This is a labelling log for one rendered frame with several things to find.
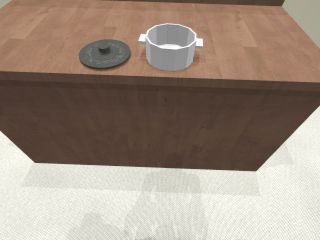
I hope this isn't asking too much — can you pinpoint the knob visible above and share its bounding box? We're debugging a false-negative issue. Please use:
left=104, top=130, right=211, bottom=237
left=98, top=43, right=110, bottom=53

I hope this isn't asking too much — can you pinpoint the pot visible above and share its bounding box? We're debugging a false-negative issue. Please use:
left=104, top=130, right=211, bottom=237
left=138, top=23, right=203, bottom=72

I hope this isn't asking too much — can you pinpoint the table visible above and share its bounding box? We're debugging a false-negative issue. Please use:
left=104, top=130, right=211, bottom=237
left=0, top=0, right=320, bottom=172

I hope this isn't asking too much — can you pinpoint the lid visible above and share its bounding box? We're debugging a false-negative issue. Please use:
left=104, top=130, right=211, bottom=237
left=79, top=39, right=131, bottom=70

